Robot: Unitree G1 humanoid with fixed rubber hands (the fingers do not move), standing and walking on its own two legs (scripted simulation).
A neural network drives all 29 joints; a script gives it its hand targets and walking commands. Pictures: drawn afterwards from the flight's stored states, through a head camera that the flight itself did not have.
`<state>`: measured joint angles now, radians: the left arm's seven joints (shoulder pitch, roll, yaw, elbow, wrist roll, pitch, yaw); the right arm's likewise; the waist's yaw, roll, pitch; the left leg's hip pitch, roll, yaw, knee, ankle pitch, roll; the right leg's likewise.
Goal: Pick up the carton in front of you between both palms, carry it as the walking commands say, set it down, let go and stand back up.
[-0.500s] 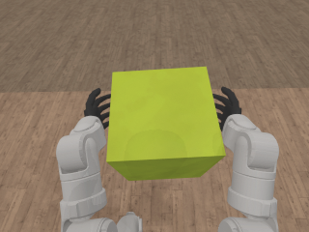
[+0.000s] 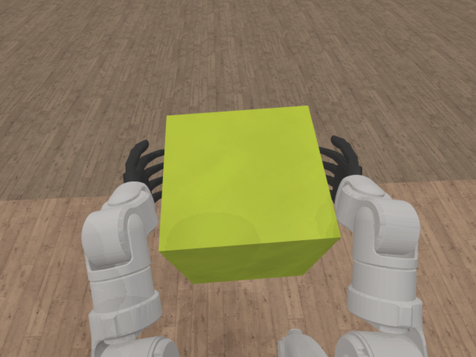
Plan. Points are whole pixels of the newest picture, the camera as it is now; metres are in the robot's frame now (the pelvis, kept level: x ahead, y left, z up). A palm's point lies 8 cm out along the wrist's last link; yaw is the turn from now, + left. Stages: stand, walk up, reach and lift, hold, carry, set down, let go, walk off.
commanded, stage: carry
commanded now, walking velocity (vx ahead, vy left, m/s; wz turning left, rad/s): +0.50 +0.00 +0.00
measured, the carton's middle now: (243, 205) +0.36 -0.01 +0.08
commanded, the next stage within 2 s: none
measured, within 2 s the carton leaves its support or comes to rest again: neither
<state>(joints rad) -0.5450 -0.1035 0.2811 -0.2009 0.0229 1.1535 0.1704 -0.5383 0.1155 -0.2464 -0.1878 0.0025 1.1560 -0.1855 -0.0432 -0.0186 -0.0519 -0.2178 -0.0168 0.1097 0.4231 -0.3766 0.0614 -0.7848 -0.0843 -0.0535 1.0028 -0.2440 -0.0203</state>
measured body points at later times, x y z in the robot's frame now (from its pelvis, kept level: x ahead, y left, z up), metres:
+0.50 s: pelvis +0.30 -0.03 +0.02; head +0.32 -0.03 +0.47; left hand +0.65 +0.13 +0.17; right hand +0.65 -0.18 +0.16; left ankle +0.43 +0.10 -0.66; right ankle +0.24 -0.11 -0.72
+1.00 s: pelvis +0.59 -0.01 +0.04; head +0.61 +0.00 +0.49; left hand +0.95 +0.14 +0.19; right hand +0.94 -0.16 +0.19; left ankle +0.50 +0.08 -0.69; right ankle +0.74 -0.14 -0.64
